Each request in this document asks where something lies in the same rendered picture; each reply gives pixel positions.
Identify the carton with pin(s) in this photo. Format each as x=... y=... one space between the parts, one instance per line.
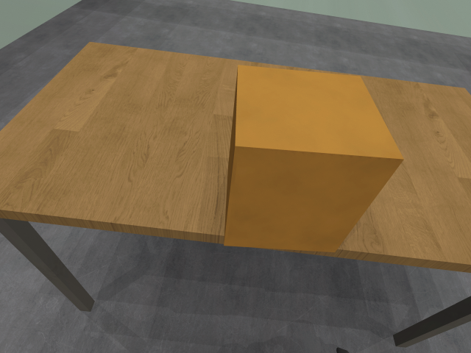
x=309 y=153

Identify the table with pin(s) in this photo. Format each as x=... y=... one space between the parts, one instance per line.
x=136 y=140

